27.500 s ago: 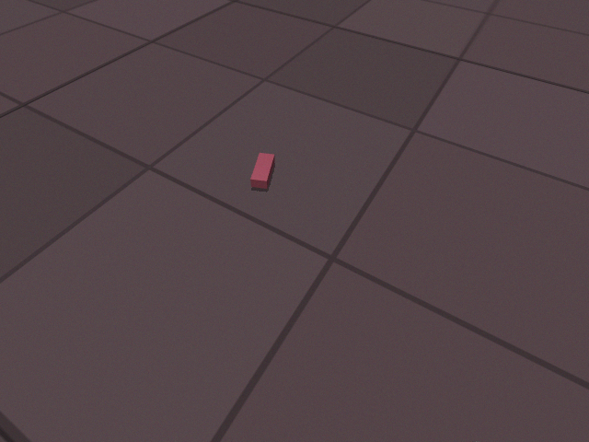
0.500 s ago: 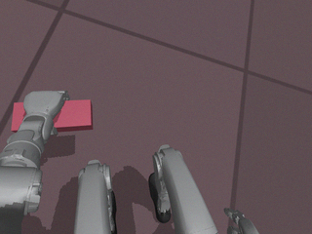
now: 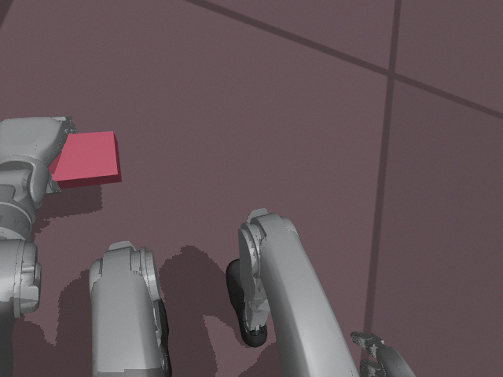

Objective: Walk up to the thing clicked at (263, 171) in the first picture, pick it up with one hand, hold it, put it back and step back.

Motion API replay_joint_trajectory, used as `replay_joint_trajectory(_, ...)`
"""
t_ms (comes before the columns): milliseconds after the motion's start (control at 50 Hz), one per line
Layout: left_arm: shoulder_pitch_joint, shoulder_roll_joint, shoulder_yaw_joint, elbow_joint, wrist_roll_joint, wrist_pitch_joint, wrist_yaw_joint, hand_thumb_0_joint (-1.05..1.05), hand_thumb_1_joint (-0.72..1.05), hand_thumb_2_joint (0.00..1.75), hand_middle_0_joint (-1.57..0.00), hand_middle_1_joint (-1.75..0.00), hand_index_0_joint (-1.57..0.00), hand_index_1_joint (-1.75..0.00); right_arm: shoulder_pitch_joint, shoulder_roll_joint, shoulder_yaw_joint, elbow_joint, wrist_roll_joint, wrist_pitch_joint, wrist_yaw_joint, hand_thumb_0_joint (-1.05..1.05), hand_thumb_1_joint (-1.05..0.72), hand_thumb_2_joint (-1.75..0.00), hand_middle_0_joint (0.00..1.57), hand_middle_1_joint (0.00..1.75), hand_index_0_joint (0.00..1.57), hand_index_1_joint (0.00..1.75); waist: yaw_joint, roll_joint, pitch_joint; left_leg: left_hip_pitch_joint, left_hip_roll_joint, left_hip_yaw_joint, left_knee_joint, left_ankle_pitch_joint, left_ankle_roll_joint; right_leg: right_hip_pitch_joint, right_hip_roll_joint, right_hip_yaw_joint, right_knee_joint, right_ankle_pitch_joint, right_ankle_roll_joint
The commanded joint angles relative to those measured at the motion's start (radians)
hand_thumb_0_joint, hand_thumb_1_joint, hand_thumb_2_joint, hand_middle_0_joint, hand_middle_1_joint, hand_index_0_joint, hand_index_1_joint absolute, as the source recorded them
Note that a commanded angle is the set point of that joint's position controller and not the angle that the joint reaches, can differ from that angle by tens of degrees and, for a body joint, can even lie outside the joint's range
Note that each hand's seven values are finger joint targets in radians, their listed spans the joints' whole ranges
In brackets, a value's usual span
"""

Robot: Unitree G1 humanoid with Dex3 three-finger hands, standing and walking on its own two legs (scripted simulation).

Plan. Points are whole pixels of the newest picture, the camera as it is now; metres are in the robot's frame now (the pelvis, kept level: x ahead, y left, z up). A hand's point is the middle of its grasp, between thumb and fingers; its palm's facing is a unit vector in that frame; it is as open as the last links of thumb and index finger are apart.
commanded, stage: crouch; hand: left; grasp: from above
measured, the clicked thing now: (54, 162) +0.48 +0.22 -0.22
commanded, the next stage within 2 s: lower in 0.38 s
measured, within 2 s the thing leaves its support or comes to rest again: rests again in 1.44 s
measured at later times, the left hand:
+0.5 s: hand (56, 161) +0.48 +0.22 -0.23, palm faces -0.49 +0.01 -0.87, open 10.9 cm
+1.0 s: hand (69, 164) +0.49 +0.22 -0.29, palm faces -0.48 +0.00 -0.88, open 10.8 cm
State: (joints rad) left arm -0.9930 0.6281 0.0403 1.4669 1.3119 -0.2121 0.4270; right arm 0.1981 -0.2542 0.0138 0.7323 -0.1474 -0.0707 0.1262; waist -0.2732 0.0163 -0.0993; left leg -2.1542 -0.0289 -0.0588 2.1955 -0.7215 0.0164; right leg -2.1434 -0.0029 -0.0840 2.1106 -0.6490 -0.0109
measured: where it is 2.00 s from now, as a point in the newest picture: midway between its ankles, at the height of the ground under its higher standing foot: (204, 336)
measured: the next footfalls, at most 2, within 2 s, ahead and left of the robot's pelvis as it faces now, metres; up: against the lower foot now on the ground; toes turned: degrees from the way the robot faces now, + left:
none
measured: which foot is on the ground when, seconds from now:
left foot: down 0.00-1.00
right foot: down 0.00-1.00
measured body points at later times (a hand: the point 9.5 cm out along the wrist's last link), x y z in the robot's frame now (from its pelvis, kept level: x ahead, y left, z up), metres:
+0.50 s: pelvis +0.00 +0.00 -0.04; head +0.26 +0.05 +0.32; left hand +0.50 +0.22 -0.18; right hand +0.00 -0.27 -0.13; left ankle +0.07 +0.11 -0.36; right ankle +0.10 -0.11 -0.36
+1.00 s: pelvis -0.01 +0.00 -0.07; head +0.28 +0.06 +0.27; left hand +0.51 +0.21 -0.24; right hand -0.02 -0.27 -0.15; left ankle +0.07 +0.11 -0.36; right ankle +0.10 -0.11 -0.36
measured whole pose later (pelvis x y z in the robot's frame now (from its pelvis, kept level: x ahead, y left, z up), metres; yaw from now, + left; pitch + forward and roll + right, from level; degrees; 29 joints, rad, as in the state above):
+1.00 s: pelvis -0.01 +0.00 -0.07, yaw -5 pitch +35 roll -9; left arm -1.08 0.80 0.07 1.60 1.34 -0.22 0.50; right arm 0.19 -0.30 0.15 0.71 -0.19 -0.12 0.18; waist -0.37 -0.04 0.05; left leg -2.33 -0.01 -0.12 2.44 -0.73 0.02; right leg -2.30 0.01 -0.15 2.30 -0.62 -0.01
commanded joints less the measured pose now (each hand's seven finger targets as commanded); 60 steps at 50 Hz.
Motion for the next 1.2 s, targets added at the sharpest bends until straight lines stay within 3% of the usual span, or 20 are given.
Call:
replay_joint_trajectory(0,-0.422,0.260,0.048,-0.151,-0.003,-0.002,0.070,0.00,0.64,0.87,-0.97,-0.72,-0.98,-0.70,0.252,-0.253,-0.079,0.005,0.002,-0.003,-0.002,0.00,-0.90,-0.90,0.20,0.30,0.20,0.30,-0.013,0.332,-0.757,0.587,-0.005,0.006,-0.215,0.301,-0.004,0.322,0.010,-0.007,-0.175,0.253,-0.036)
replay_joint_trajectory(180,-0.503,0.316,0.054,-0.143,0.006,0.001,0.084,0.00,0.66,0.93,-0.99,-0.76,-1.00,-0.75,0.257,-0.268,-0.048,0.011,-0.004,-0.011,0.004,0.00,-0.90,-0.90,0.20,0.30,0.20,0.30,-0.039,0.319,-0.729,0.472,-0.010,0.022,-0.157,0.221,0.014,0.315,0.018,-0.019,-0.142,0.220,-0.030)
replay_joint_trajectory(200,-0.427,0.294,0.046,-0.071,0.011,0.012,0.083,0.00,0.66,0.93,-1.00,-0.75,-1.00,-0.74,0.253,-0.271,-0.043,0.005,-0.005,-0.011,0.004,0.00,-0.90,-0.90,0.20,0.30,0.20,0.30,-0.030,0.310,-0.723,0.468,-0.011,0.024,-0.154,0.232,0.012,0.318,0.015,-0.018,-0.140,0.231,-0.029)
replay_joint_trajectory(240,-0.503,0.362,0.077,-0.164,0.006,0.004,0.076,0.00,0.66,0.92,-0.99,-0.76,-1.00,-0.74,0.277,-0.282,-0.043,0.013,-0.009,-0.013,0.006,0.00,-0.90,-0.90,0.20,0.30,0.20,0.30,-0.040,0.320,-0.730,0.476,-0.008,0.018,-0.144,0.232,0.012,0.310,0.013,-0.022,-0.128,0.229,-0.028)
replay_joint_trajectory(300,-0.440,0.298,0.036,-0.100,-0.003,0.011,0.062,0.00,0.63,0.93,-0.99,-0.75,-0.99,-0.75,0.260,-0.277,-0.028,-0.004,-0.006,-0.014,0.007,0.00,-0.90,-0.90,0.20,0.30,0.20,0.30,-0.048,0.324,-0.722,0.452,-0.009,0.023,-0.129,0.242,0.012,0.326,0.018,-0.025,-0.124,0.248,-0.025)
replay_joint_trajectory(360,-0.443,0.335,0.047,-0.120,-0.010,0.011,0.059,0.00,0.63,0.93,-1.00,-0.74,-0.99,-0.74,0.262,-0.284,-0.027,-0.002,-0.002,-0.010,0.002,0.00,-0.90,-0.90,0.20,0.30,0.20,0.30,-0.035,0.336,-0.739,0.439,-0.011,0.027,-0.122,0.254,0.012,0.336,0.023,-0.027,-0.111,0.260,-0.026)
replay_joint_trajectory(500,-0.480,0.374,0.061,-0.173,-0.010,0.004,0.058,0.00,0.62,0.95,-1.06,-0.67,-1.02,-0.71,0.280,-0.295,-0.017,0.007,-0.007,-0.010,0.004,0.00,-0.91,-0.90,0.20,0.30,0.20,0.30,-0.058,0.353,-0.705,0.448,-0.003,0.016,-0.090,0.283,0.007,0.308,0.022,-0.037,-0.087,0.284,-0.025)
replay_joint_trajectory(560,-0.431,0.288,0.006,-0.046,-0.008,0.004,0.058,0.00,0.62,0.91,-1.06,-0.66,-1.03,-0.70,0.261,-0.286,0.005,0.002,-0.008,-0.012,0.010,0.00,-0.91,-0.90,0.20,0.30,0.20,0.30,-0.077,0.305,-0.641,0.374,-0.005,0.011,-0.078,0.259,0.014,0.292,0.032,-0.050,-0.080,0.272,-0.025)
replay_joint_trajectory(600,-0.472,0.359,0.043,-0.094,0.003,-0.009,0.066,0.00,0.62,0.88,-1.04,-0.66,-1.01,-0.68,0.280,-0.298,0.008,0.011,-0.014,-0.017,0.012,0.00,-0.91,-0.90,0.20,0.30,0.20,0.30,-0.079,0.336,-0.639,0.393,-0.004,0.006,-0.071,0.261,0.010,0.278,0.030,-0.057,-0.069,0.264,-0.026)
replay_joint_trajectory(700,-0.477,0.344,0.029,-0.055,0.014,-0.016,0.079,0.00,0.65,0.88,-1.05,-0.65,-1.03,-0.67,0.262,-0.305,0.019,0.002,-0.027,-0.029,0.026,0.00,-0.90,-0.90,0.20,0.30,0.20,0.30,-0.100,0.360,-0.624,0.412,0.002,-0.003,-0.043,0.264,0.004,0.241,0.035,-0.072,-0.036,0.264,-0.027)
replay_joint_trajectory(720,-0.506,0.400,0.066,-0.133,0.018,-0.024,0.087,0.00,0.65,0.89,-1.06,-0.66,-1.03,-0.68,0.280,-0.319,0.017,0.001,-0.030,-0.030,0.028,0.00,-0.90,-0.90,0.20,0.30,0.20,0.30,-0.107,0.386,-0.656,0.435,0.003,-0.009,-0.047,0.299,-0.001,0.261,0.031,-0.076,-0.034,0.290,-0.024)
replay_joint_trajectory(760,-0.472,0.386,0.049,-0.082,0.016,-0.022,0.096,0.00,0.64,0.88,-1.06,-0.65,-1.03,-0.68,0.253,-0.310,0.021,0.000,-0.028,-0.032,0.030,0.00,-0.91,-0.90,0.20,0.30,0.20,0.30,-0.086,0.392,-0.655,0.397,0.001,0.002,-0.035,0.275,0.005,0.271,0.040,-0.075,-0.024,0.279,-0.028)
replay_joint_trajectory(780,-0.512,0.417,0.073,-0.111,0.020,-0.027,0.104,0.00,0.66,0.89,-1.07,-0.67,-1.05,-0.69,0.257,-0.314,0.023,-0.008,-0.037,-0.037,0.035,0.00,-0.91,-0.90,0.20,0.30,0.20,0.30,-0.104,0.385,-0.645,0.383,0.001,0.002,-0.024,0.261,0.007,0.276,0.037,-0.077,-0.024,0.273,-0.026)
replay_joint_trajectory(800,-0.461,0.382,0.045,-0.054,0.022,-0.019,0.104,0.00,0.67,0.88,-1.07,-0.67,-1.05,-0.69,0.260,-0.310,0.030,-0.001,-0.034,-0.037,0.040,0.00,-0.91,-0.90,0.20,0.30,0.20,0.30,-0.098,0.376,-0.630,0.361,0.000,0.004,-0.028,0.254,0.010,0.287,0.042,-0.077,-0.027,0.268,-0.026)
replay_joint_trajectory(880,-0.438,0.405,0.047,-0.033,0.013,-0.008,0.120,0.00,0.68,0.87,-1.05,-0.66,-1.04,-0.66,0.252,-0.322,0.039,-0.012,-0.033,-0.046,0.044,0.00,-0.90,-0.90,0.20,0.30,0.20,0.30,-0.093,0.384,-0.656,0.348,0.004,0.008,-0.018,0.253,0.014,0.326,0.048,-0.078,-0.026,0.276,-0.024)
replay_joint_trajectory(1040,-0.490,0.445,0.058,-0.034,0.020,-0.011,0.141,0.00,0.62,0.89,-1.01,-0.64,-1.00,-0.66,0.247,-0.346,0.066,-0.009,-0.043,-0.066,0.054,0.00,-0.90,-0.90,0.20,0.30,0.20,0.30,-0.145,0.414,-0.570,0.362,0.017,-0.026,0.018,0.274,0.001,0.239,0.048,-0.107,0.020,0.286,-0.028)
replay_joint_trajectory(1060,-0.497,0.495,0.100,-0.063,0.021,-0.017,0.150,0.00,0.62,0.87,-1.00,-0.66,-1.00,-0.67,0.231,-0.361,0.063,-0.034,-0.045,-0.073,0.054,0.00,-0.89,-0.89,0.20,0.30,0.20,0.30,-0.142,0.410,-0.588,0.362,0.018,-0.029,0.021,0.293,0.000,0.253,0.047,-0.112,0.021,0.304,-0.027)
replay_joint_trajectory(1100,-0.469,0.496,0.095,-0.034,0.026,-0.018,0.156,0.00,0.62,0.88,-1.01,-0.66,-1.00,-0.67,0.220,-0.361,0.073,-0.041,-0.047,-0.078,0.056,0.00,-0.90,-0.90,0.20,0.30,0.20,0.30,-0.133,0.412,-0.575,0.336,0.016,-0.024,0.029,0.278,0.002,0.268,0.050,-0.112,0.018,0.288,-0.032)
replay_joint_trajectory(1120,-0.422,0.530,0.138,0.004,0.039,-0.016,0.163,0.00,0.62,0.88,-1.00,-0.66,-1.00,-0.67,0.246,-0.378,0.065,-0.032,-0.051,-0.076,0.056,0.00,-0.90,-0.90,0.20,0.30,0.20,0.30,-0.141,0.408,-0.578,0.356,0.018,-0.033,0.024,0.301,-0.004,0.269,0.047,-0.120,0.021,0.302,-0.030)
replay_joint_trajectory(1180,-0.442,0.513,0.127,0.022,0.040,-0.021,0.156,0.00,0.65,0.85,-1.01,-0.67,-1.01,-0.67,0.242,-0.373,0.074,-0.037,-0.060,-0.083,0.063,0.00,-0.90,-0.90,0.20,0.30,0.20,0.30,-0.158,0.404,-0.533,0.319,0.019,-0.022,0.050,0.269,0.003,0.264,0.056,-0.123,0.018,0.285,-0.030)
